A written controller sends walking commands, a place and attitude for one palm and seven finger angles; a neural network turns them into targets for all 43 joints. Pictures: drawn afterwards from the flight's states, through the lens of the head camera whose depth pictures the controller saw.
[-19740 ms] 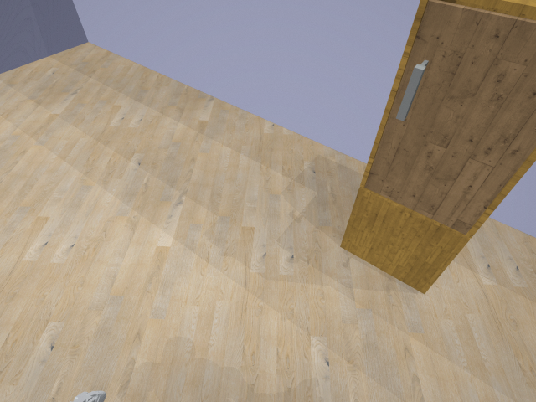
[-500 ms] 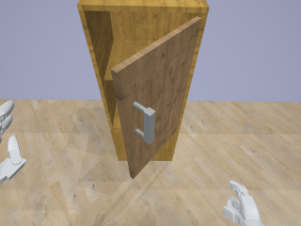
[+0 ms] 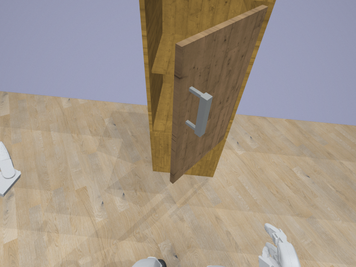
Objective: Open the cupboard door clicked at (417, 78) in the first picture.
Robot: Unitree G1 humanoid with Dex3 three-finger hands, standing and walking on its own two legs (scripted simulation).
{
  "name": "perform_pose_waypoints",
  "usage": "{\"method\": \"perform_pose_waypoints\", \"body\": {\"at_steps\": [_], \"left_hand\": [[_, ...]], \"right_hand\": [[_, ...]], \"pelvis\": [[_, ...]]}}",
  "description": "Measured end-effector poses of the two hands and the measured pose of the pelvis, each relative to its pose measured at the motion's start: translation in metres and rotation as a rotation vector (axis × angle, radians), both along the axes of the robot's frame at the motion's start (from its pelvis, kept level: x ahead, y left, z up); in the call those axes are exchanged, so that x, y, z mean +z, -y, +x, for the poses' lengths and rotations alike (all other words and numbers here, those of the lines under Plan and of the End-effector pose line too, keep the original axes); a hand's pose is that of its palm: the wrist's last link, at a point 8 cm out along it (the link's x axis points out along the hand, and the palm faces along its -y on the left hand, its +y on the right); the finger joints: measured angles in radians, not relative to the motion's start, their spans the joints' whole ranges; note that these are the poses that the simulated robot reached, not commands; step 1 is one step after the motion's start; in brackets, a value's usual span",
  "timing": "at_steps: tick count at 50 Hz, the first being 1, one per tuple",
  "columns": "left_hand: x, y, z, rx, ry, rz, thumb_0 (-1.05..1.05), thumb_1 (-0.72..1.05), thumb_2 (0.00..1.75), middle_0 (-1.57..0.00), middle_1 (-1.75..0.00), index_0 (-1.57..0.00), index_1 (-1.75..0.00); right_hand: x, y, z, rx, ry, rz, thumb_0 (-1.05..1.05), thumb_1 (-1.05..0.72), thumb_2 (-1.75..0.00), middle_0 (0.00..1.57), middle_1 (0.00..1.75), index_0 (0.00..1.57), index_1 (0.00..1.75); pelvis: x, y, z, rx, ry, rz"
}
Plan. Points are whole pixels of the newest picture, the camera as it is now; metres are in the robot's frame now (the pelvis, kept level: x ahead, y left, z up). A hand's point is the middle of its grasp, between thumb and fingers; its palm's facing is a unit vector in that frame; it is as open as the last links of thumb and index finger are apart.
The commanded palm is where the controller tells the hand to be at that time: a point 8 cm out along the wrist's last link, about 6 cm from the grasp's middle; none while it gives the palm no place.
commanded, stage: step back with the hand held close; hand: left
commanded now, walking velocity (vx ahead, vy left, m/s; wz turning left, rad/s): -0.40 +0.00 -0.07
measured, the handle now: (196, 112) +0.49 -0.01 +0.07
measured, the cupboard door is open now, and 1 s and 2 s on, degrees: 50 50 50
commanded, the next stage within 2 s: stop stepping back and stand still in 0.08 s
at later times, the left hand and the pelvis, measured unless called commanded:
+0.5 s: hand (17, 226) +0.14 +0.23 +0.17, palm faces +0.30 -0.85 -0.42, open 7.4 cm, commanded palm +0.08 +0.28 +0.19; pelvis -0.10 +0.00 +0.01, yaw -7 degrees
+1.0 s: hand (2, 258) +0.11 +0.23 +0.17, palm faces +0.34 -0.82 -0.46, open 7.4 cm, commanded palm +0.05 +0.28 +0.19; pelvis -0.12 +0.00 +0.01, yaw -6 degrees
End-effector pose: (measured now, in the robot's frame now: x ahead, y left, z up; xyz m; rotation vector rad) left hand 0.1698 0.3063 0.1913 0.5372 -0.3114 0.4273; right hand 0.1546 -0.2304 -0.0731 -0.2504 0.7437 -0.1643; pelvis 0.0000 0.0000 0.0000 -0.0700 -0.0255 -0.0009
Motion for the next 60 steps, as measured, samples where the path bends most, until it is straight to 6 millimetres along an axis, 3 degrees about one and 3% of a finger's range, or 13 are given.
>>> {"method": "perform_pose_waypoints", "body": {"at_steps": [6, 12, 18, 23, 32, 36, 42, 48, 53, 54, 56, 58, 60], "left_hand": [[0.006, 0.018, -0.020, -0.071, 0.003, -0.041, 0.01, 0.90, 0.90, -0.21, -0.30, -0.21, -0.30], [0.003, 0.044, -0.039, -0.178, -0.027, 0.005, 0.01, 0.89, 0.90, -0.21, -0.30, -0.21, -0.30], [0.000, 0.035, -0.048, -0.185, -0.047, 0.006, 0.01, 0.89, 0.90, -0.21, -0.30, -0.22, -0.30], [-0.006, 0.027, -0.056, -0.161, -0.060, -0.038, 0.01, 0.89, 0.90, -0.21, -0.30, -0.22, -0.30], [0.003, 0.041, -0.115, -0.173, -0.094, 0.012, 0.01, 0.89, 0.90, -0.21, -0.30, -0.22, -0.30], [-0.003, 0.029, -0.123, -0.114, -0.047, -0.024, 0.01, 0.89, 0.90, -0.21, -0.30, -0.22, -0.30], [-0.015, 0.009, -0.111, -0.056, -0.015, -0.069, 0.01, 0.89, 0.90, -0.21, -0.30, -0.21, -0.30], [-0.003, 0.027, -0.103, -0.105, -0.046, 0.002, 0.01, 0.90, 0.90, -0.21, -0.30, -0.21, -0.30], [-0.004, 0.038, -0.100, -0.140, -0.098, 0.012, 0.01, 0.89, 0.90, -0.21, -0.30, -0.21, -0.30], [-0.012, 0.037, -0.095, -0.146, -0.127, 0.016, 0.01, 0.89, 0.90, -0.21, -0.30, -0.21, -0.30], [-0.056, 0.031, -0.080, -0.134, -0.293, -0.033, 0.00, 0.90, 0.90, -0.20, -0.30, -0.21, -0.30], [-0.119, 0.026, -0.071, -0.092, -0.529, -0.147, 0.00, 0.90, 0.90, -0.20, -0.30, -0.21, -0.30], [-0.186, 0.032, -0.078, -0.050, -0.783, -0.267, 0.00, 0.90, 0.90, -0.20, -0.30, -0.20, -0.30]], "right_hand": [[0.015, -0.006, -0.019, 0.016, 0.061, 0.036, 0.01, -0.90, -0.90, 0.20, 0.30, 0.20, 0.30], [0.003, 0.007, -0.051, -0.003, 0.050, 0.046, 0.01, -0.90, -0.90, 0.21, 0.30, 0.20, 0.30], [0.004, 0.027, -0.105, -0.120, 0.009, -0.004, 0.01, -0.90, -0.90, 0.21, 0.30, 0.20, 0.30], [0.011, 0.034, -0.146, -0.173, 0.014, -0.032, 0.01, -0.90, -0.90, 0.20, 0.30, 0.20, 0.30], [0.007, 0.035, -0.190, -0.154, -0.022, -0.009, 0.01, -0.90, -0.90, 0.20, 0.30, 0.20, 0.30], [0.000, 0.035, -0.198, -0.149, -0.058, -0.030, 0.01, -0.90, -0.90, 0.20, 0.30, 0.20, 0.30], [-0.004, 0.024, -0.188, -0.148, -0.023, -0.030, 0.02, -0.90, -0.90, 0.20, 0.30, 0.20, 0.30], [-0.002, 0.003, -0.171, -0.100, 0.032, 0.053, 0.01, -0.90, -0.90, 0.20, 0.30, 0.20, 0.30], [-0.008, 0.003, -0.159, -0.082, -0.004, 0.086, 0.01, -0.90, -0.90, 0.21, 0.30, 0.20, 0.30], [-0.011, 0.005, -0.156, -0.071, -0.009, 0.091, 0.01, -0.90, -0.90, 0.21, 0.30, 0.20, 0.30], [-0.025, 0.011, -0.153, -0.051, -0.058, 0.096, 0.01, -0.90, -0.90, 0.21, 0.30, 0.20, 0.30], [-0.039, 0.017, -0.154, -0.055, -0.124, 0.090, 0.01, -0.90, -0.90, 0.20, 0.30, 0.20, 0.30], [-0.046, 0.020, -0.160, -0.065, -0.185, 0.080, 0.01, -0.90, -0.90, 0.20, 0.30, 0.20, 0.30]], "pelvis": [[0.006, 0.004, -0.025, -0.052, -0.048, 0.000], [-0.001, 0.009, -0.061, -0.110, -0.055, 0.032], [0.000, 0.004, -0.066, -0.125, -0.029, 0.039], [0.005, 0.002, -0.087, -0.130, -0.001, 0.066], [0.011, 0.008, -0.123, -0.113, -0.009, 0.053], [0.008, 0.003, -0.124, -0.113, -0.007, 0.059], [0.001, -0.006, -0.128, -0.094, 0.010, 0.067], [0.004, 0.002, -0.125, -0.100, -0.010, 0.077], [0.006, 0.004, -0.116, -0.108, -0.026, 0.052], [0.005, 0.003, -0.114, -0.102, -0.033, 0.051], [0.001, -0.001, -0.111, -0.086, -0.043, 0.052], [-0.003, -0.006, -0.110, -0.076, -0.048, 0.057], [-0.005, -0.008, -0.110, -0.074, -0.047, 0.070]]}}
